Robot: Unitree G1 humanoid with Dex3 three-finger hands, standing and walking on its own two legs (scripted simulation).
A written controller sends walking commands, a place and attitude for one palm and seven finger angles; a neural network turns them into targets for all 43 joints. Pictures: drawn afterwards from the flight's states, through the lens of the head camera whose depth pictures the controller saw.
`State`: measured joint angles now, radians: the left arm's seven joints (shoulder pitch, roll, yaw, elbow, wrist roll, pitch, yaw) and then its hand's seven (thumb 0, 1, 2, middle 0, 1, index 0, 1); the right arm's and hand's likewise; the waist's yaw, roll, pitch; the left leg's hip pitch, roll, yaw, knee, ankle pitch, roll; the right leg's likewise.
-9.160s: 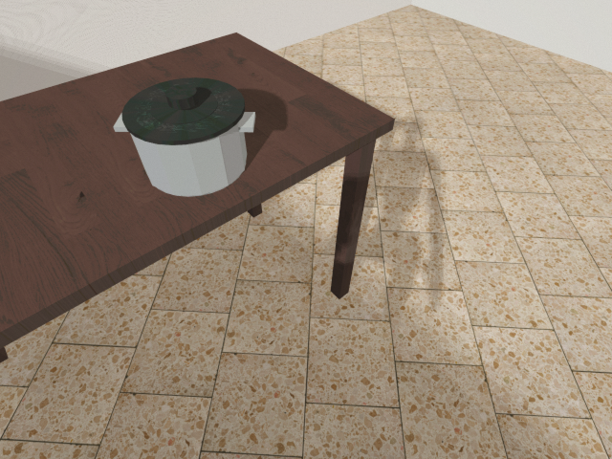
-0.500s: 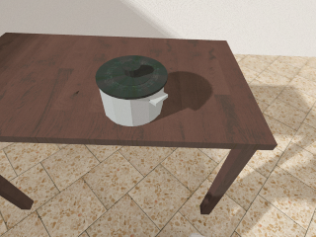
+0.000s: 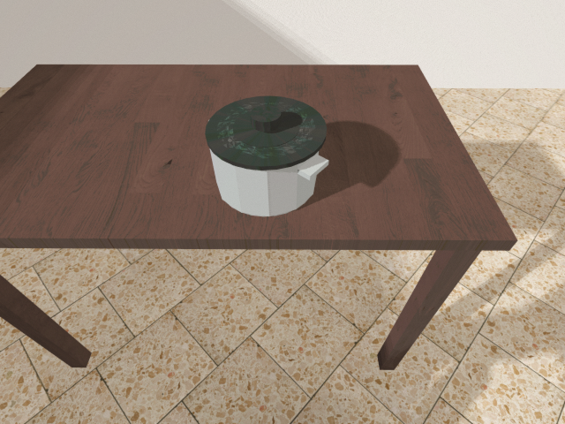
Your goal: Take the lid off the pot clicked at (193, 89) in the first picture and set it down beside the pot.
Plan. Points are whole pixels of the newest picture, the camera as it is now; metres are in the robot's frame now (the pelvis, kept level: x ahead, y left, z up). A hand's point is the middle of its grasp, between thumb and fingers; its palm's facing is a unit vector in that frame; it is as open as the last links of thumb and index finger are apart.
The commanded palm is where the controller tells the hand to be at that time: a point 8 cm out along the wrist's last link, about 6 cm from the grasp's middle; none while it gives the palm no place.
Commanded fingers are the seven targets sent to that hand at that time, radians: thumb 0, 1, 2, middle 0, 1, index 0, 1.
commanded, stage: come to a stop and stand still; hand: left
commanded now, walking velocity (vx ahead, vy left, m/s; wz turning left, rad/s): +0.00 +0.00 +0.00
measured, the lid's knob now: (265, 118) +0.56 +0.07 +0.15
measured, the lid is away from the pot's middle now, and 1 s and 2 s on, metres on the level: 0.00 0.00 0.00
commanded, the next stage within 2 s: look again from close up in 0.16 s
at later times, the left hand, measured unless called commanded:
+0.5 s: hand out of the picture +0.03 +0.16 -0.16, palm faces +0.01 -0.98 -0.21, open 7.3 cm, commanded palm none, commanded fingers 0.00 0.90 0.90 -0.20 -0.30 -0.20 -0.30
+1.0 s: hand out of the picture +0.06 +0.14 -0.16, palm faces +0.02 -0.98 -0.20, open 7.4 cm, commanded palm none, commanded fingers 0.00 0.90 0.90 -0.20 -0.30 -0.20 -0.30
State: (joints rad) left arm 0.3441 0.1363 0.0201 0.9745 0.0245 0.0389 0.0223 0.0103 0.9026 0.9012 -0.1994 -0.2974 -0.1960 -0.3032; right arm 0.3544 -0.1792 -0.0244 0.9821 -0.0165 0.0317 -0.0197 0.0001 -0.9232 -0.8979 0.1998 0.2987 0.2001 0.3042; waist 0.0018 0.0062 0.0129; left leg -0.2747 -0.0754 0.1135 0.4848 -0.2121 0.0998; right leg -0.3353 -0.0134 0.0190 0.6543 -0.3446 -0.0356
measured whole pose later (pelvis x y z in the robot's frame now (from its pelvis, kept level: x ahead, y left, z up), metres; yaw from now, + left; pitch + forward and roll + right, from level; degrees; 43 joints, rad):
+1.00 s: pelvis +0.06 -0.03 +0.01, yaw +0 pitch +0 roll +1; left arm 0.30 0.15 -0.01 1.07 0.01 -0.01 0.04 0.01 0.92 0.90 -0.20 -0.30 -0.19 -0.30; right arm 0.27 -0.15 0.01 1.10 -0.01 -0.02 -0.04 0.00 -0.93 -0.90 0.20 0.30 0.20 0.30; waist 0.00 0.00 0.03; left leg -0.15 -0.03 0.09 0.41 -0.26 0.04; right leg -0.12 0.04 0.00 0.43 -0.30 -0.05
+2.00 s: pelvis +0.04 -0.03 +0.01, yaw +3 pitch -1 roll +1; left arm 0.38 0.15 -0.04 0.37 0.00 -0.02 0.11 0.04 0.95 0.90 -0.39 -0.51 -0.39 -0.52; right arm 0.23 -0.27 -0.02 0.85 0.03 -0.19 -0.03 0.02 -0.93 -0.90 0.20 0.30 0.20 0.30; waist -0.01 0.08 -0.04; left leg -0.19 -0.05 0.03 0.44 -0.24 0.05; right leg -0.14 0.02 -0.05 0.47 -0.31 -0.04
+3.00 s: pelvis +0.03 -0.01 +0.01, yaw +2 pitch -4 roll -1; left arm 0.70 0.31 0.17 -0.44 -0.02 -0.11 0.09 0.02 0.89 0.90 -1.30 -1.50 -1.29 -1.50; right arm 0.19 -0.21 0.00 0.58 0.02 -0.13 -0.04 0.01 -0.91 -0.90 0.20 0.30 0.20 0.30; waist 0.06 0.04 0.02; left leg -0.14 -0.05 0.03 0.44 -0.23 0.07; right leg -0.07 0.02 -0.04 0.40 -0.26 -0.02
